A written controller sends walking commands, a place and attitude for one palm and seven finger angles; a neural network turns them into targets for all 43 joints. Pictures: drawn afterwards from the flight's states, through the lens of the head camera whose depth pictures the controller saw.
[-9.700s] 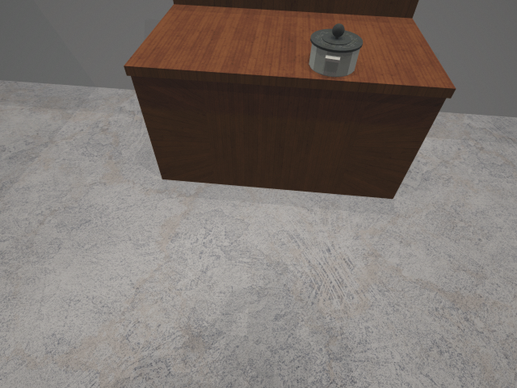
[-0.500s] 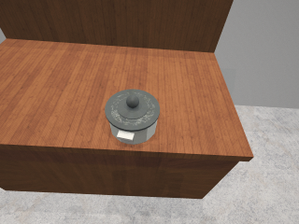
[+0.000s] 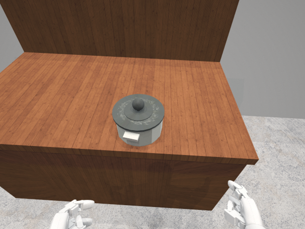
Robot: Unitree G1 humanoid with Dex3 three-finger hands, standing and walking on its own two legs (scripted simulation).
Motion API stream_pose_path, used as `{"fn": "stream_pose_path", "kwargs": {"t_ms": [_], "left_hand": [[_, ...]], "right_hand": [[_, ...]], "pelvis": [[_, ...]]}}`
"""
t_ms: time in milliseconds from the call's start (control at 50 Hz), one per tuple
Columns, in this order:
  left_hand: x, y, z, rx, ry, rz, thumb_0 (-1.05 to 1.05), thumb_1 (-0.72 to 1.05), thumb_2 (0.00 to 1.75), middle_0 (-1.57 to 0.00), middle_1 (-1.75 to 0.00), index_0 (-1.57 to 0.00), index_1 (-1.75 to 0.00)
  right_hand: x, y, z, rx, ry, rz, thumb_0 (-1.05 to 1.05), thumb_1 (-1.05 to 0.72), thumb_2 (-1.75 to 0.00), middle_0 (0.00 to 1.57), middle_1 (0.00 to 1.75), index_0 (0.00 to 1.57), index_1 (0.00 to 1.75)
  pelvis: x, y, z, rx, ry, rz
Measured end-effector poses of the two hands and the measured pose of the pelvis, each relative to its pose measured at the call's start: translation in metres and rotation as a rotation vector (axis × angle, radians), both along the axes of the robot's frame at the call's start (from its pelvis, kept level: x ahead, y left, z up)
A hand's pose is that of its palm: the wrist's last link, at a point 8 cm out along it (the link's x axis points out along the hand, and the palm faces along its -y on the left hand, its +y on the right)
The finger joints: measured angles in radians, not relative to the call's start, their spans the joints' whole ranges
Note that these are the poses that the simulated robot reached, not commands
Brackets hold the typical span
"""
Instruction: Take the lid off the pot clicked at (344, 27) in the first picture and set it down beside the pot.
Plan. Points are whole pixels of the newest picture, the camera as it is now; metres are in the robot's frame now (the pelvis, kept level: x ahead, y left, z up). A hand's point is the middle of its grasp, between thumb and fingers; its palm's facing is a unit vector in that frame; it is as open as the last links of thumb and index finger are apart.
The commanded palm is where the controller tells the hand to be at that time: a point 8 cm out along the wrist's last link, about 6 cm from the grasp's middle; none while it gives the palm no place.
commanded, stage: lift the closed hand beside the body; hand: left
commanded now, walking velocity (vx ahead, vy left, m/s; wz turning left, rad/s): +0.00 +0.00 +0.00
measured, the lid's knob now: (138, 104) +0.52 +0.09 +0.03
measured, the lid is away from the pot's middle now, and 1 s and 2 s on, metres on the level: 0.00 0.00 0.00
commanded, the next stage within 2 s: raise the hand higher, near the body in 0.26 s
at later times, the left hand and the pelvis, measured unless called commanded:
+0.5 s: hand out of the picture +0.13 +0.22 -0.05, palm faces +0.23 -0.90 -0.36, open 3.1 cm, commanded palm +0.09 +0.26 -0.01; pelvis +0.01 -0.01 +0.00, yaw +1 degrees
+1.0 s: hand (57, 197) +0.18 +0.23 +0.05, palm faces +0.29 -0.88 -0.39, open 3.1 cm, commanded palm +0.13 +0.27 +0.09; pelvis +0.03 +0.00 +0.00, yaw +0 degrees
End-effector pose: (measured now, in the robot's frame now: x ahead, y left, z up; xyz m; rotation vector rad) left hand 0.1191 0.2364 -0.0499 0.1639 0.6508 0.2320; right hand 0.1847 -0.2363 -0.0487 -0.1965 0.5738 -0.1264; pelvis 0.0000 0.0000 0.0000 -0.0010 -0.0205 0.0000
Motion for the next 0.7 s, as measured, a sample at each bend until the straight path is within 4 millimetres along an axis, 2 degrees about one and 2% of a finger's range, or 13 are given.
{"fn": "stream_pose_path", "kwargs": {"t_ms": [60,120,200,300,420,500,580,700], "left_hand": [[-0.014,0.003,0.001,0.003,-0.007,0.032,0.01,0.91,0.9,-0.76,-0.91,-0.76,-0.9],[-0.024,0.007,0.003,0.019,-0.004,0.062,0.01,0.91,0.9,-0.88,-1.05,-0.88,-1.04],[-0.032,0.012,0.004,0.044,0.013,0.089,0.01,0.91,0.9,-1.05,-1.23,-1.05,-1.23],[-0.032,0.017,0.008,0.075,0.035,0.099,0.01,0.9,0.9,-1.19,-1.39,-1.19,-1.38],[-0.026,0.022,0.015,0.117,0.05,0.09,0.01,0.9,0.9,-1.27,-1.47,-1.26,-1.46],[-0.017,0.024,0.03,0.144,0.012,0.077,0.01,0.9,0.9,-1.28,-1.49,-1.28,-1.48],[-0.008,0.025,0.044,0.163,-0.034,0.065,0.01,0.9,0.9,-1.29,-1.5,-1.29,-1.49],[0.002,0.025,0.067,0.185,-0.118,0.043,0.01,0.9,0.9,-1.29,-1.5,-1.29,-1.5]], "right_hand": [[0.015,0.001,0.013,-0.026,-0.047,0.035,0.01,-0.91,-0.9,0.2,0.3,0.2,0.3],[0.02,0.003,0.015,-0.04,-0.052,0.062,0.0,-0.91,-0.9,0.2,0.3,0.2,0.3],[0.015,0.007,0.003,-0.034,-0.005,0.077,0.0,-0.91,-0.9,0.2,0.3,0.2,0.3],[-0.005,0.01,-0.021,-0.008,0.095,0.064,0.01,-0.91,-0.9,0.2,0.3,0.2,0.3],[-0.028,0.007,-0.042,0.016,0.192,0.021,0.01,-0.91,-0.9,0.2,0.3,0.2,0.3],[-0.033,0.003,-0.047,0.017,0.208,-0.007,0.01,-0.91,-0.9,0.2,0.3,0.2,0.3],[-0.026,-0.002,-0.044,0.015,0.189,-0.03,0.01,-0.91,-0.9,0.2,0.3,0.2,0.3],[0.0,-0.002,-0.031,0.01,0.112,-0.031,0.01,-0.91,-0.9,0.2,0.3,0.2,0.3]], "pelvis": [[-0.004,-0.005,-0.001,-0.005,0.001,0.011],[-0.005,-0.009,-0.001,-0.008,0.004,0.021],[-0.005,-0.012,-0.002,-0.01,0.008,0.029],[-0.001,-0.014,-0.002,-0.008,0.012,0.028],[0.006,-0.013,-0.003,-0.003,0.021,0.018],[0.012,-0.012,-0.002,0.0,0.021,0.01],[0.018,-0.011,-0.001,0.001,0.02,0.004],[0.025,-0.009,0.0,0.001,0.012,0.001]]}}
